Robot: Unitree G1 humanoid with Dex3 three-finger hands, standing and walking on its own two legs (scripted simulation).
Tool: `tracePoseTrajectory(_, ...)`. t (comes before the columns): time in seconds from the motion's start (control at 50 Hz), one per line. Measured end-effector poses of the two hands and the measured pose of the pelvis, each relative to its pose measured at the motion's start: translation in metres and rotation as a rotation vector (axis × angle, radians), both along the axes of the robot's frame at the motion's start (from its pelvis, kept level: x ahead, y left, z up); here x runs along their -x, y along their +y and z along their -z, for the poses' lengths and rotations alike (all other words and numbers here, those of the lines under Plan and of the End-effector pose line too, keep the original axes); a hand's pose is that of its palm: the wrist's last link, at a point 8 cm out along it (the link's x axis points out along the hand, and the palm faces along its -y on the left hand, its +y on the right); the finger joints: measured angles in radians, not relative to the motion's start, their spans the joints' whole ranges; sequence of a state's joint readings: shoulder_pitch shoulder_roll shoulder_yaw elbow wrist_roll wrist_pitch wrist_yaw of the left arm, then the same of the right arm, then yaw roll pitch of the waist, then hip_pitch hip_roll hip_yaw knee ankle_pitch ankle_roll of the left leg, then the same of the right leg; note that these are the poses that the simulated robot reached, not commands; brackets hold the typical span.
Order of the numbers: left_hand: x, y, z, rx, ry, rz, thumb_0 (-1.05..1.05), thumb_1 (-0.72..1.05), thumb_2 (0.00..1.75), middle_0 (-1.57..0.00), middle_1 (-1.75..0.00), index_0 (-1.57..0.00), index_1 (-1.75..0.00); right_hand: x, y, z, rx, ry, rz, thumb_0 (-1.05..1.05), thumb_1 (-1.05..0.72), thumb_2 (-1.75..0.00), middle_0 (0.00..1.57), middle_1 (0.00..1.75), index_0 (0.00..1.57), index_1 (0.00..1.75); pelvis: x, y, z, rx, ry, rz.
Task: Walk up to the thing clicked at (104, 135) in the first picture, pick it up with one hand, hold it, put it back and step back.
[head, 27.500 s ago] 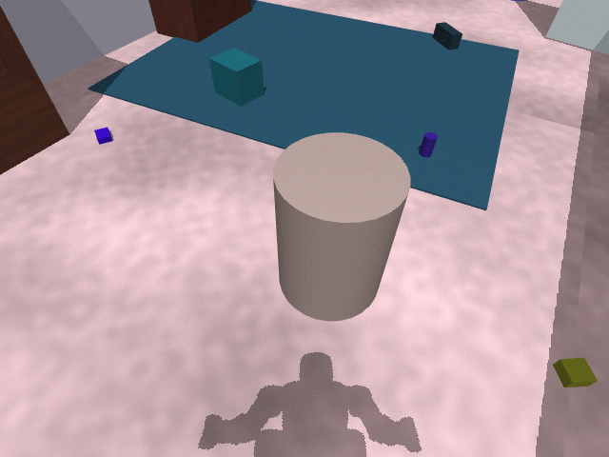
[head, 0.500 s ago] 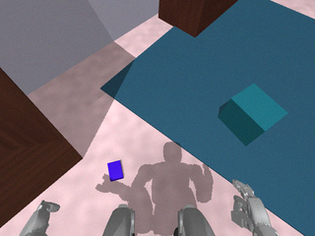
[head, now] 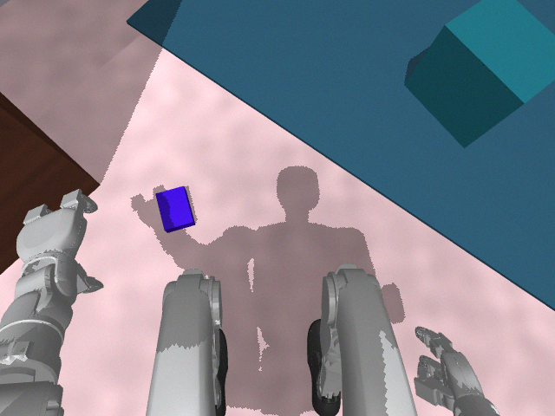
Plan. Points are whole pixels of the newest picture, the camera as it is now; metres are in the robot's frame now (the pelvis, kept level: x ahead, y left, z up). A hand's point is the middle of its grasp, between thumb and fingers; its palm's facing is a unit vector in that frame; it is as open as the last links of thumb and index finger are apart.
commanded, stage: rise first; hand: left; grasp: from above
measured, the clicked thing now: (175, 209) +0.50 +0.23 -0.43
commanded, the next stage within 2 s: none
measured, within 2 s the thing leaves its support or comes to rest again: neither
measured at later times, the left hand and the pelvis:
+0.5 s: hand (112, 233) +0.40 +0.30 -0.24, palm faces -0.41 -0.12 -0.90, open 13.9 cm; pelvis -0.01 +0.01 -0.07, yaw -2 degrees
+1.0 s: hand (132, 223) +0.43 +0.28 -0.29, palm faces -0.43 -0.15 -0.89, open 14.0 cm; pelvis +0.00 +0.01 -0.10, yaw -3 degrees
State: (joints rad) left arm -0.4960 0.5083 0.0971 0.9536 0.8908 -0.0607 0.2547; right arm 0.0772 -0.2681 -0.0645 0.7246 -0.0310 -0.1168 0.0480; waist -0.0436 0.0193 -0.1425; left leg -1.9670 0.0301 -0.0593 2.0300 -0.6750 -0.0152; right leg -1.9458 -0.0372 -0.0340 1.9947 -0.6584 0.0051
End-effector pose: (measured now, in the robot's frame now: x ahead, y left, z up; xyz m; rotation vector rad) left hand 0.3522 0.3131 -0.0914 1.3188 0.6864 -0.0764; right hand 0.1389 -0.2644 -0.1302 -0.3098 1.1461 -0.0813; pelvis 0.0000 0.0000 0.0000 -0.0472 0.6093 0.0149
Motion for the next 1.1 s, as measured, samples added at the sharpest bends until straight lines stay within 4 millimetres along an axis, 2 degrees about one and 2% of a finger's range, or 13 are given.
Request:
tracePoseTrajectory(0.14, -0.023, -0.009, 0.026, -0.068, -0.031, 0.113, 0.00, -0.45, 0.94, -0.12, -1.04, -0.13, -1.02, 0.046, -0.002, 0.020, 0.029, 0.095, 0.047, 0.01, -0.88, -0.89, 0.20, 0.30, 0.21, 0.29, 0.008, 0.004, 0.026, 0.013, -0.008, 0.009)
tracePoseTrajectory(0.28, -0.036, -0.011, 0.055, -0.111, -0.033, 0.162, 0.00, -0.46, 0.95, -0.11, -1.02, -0.12, -1.01, 0.069, -0.005, 0.026, 0.068, 0.147, 0.056, 0.01, -0.88, -0.89, 0.20, 0.30, 0.21, 0.29, 0.010, 0.008, 0.044, 0.028, -0.003, 0.011)
tracePoseTrajectory(0.4, -0.042, -0.012, 0.079, -0.115, -0.036, 0.152, 0.00, -0.47, 0.96, -0.11, -1.00, -0.11, -0.99, 0.075, -0.005, 0.035, 0.080, 0.168, 0.045, 0.01, -0.88, -0.89, 0.20, 0.30, 0.21, 0.29, 0.009, 0.011, 0.059, 0.036, 0.005, 0.008)
tracePoseTrajectory(0.54, -0.055, -0.018, 0.098, -0.115, -0.042, 0.120, 0.00, -0.48, 0.96, -0.10, -1.01, -0.11, -1.00, 0.075, -0.001, 0.050, 0.064, 0.176, 0.029, 0.01, -0.89, -0.89, 0.20, 0.30, 0.21, 0.29, 0.009, 0.011, 0.073, 0.039, 0.007, 0.013)
tracePoseTrajectory(0.8, -0.076, -0.028, 0.124, -0.111, -0.018, 0.097, 0.00, -0.50, 0.97, -0.10, -1.02, -0.11, -1.01, 0.089, 0.004, 0.075, 0.010, 0.236, 0.023, 0.01, -0.90, -0.89, 0.20, 0.30, 0.21, 0.29, 0.004, 0.008, 0.092, 0.037, 0.014, 0.025)
tracePoseTrajectory(1.1, -0.086, -0.033, 0.147, -0.093, -0.025, 0.098, 0.00, -0.51, 0.97, -0.10, -1.02, -0.10, -1.01, 0.103, -0.003, 0.085, 0.006, 0.301, 0.024, 0.01, -0.91, -0.90, 0.20, 0.30, 0.20, 0.29, 0.000, 0.007, 0.108, 0.041, 0.016, 0.032)
